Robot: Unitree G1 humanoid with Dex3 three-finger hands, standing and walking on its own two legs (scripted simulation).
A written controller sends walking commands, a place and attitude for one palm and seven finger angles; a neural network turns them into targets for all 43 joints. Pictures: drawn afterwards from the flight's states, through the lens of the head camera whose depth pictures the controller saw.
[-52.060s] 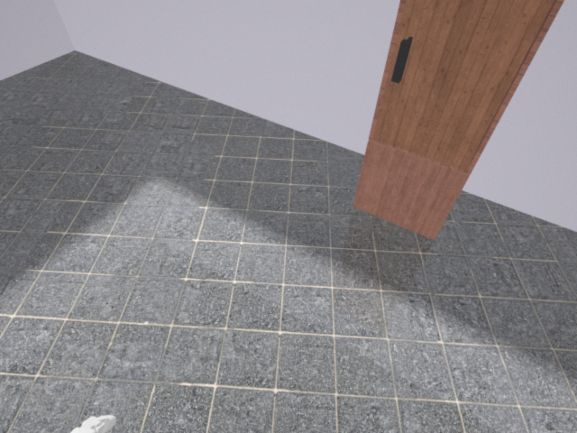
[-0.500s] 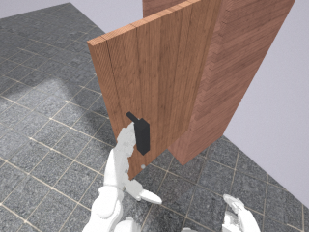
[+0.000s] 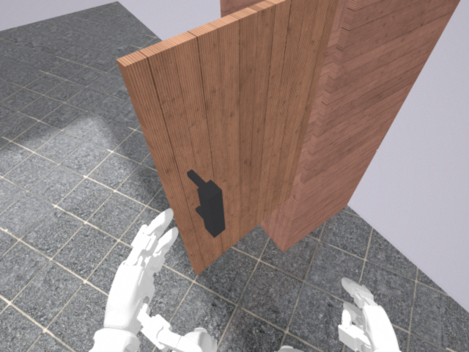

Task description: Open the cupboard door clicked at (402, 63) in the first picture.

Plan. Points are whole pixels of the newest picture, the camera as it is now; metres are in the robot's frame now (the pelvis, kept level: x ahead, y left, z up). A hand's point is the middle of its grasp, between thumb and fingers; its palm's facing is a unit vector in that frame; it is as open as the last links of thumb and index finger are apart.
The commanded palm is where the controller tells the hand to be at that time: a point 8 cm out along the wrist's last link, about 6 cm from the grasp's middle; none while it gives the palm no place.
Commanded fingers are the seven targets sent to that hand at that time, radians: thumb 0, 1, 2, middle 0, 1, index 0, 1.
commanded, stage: slide the hand sideways off the handle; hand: left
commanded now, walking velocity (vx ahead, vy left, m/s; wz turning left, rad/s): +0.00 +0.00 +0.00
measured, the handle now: (204, 202) +0.35 +0.08 +0.07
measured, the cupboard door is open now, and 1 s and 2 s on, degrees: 97 97 97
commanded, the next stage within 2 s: draw the hand back to the body in 0.22 s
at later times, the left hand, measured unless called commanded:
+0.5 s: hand (142, 291) +0.19 +0.14 +0.09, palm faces -0.08 -0.99 -0.06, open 16.3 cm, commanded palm +0.17 +0.20 +0.10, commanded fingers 0.00 -0.50 0.30 -0.15 -0.30 -0.15 -0.30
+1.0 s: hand (71, 272) +0.20 +0.21 +0.15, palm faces +0.15 -0.95 -0.27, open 15.1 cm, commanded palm +0.16 +0.26 +0.17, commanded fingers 0.00 0.03 0.52 -0.17 -0.30 -0.17 -0.30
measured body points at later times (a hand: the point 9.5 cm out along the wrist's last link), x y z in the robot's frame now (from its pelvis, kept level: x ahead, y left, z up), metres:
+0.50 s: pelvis -0.01 +0.00 +0.00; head +0.03 -0.01 +0.45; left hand +0.19 +0.19 +0.10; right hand +0.17 -0.23 -0.07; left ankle +0.03 +0.12 -0.66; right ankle -0.01 -0.09 -0.66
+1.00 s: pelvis +0.01 +0.02 +0.04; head +0.01 +0.01 +0.49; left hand +0.18 +0.26 +0.16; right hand +0.20 -0.20 -0.02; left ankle +0.03 +0.12 -0.66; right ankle -0.01 -0.09 -0.66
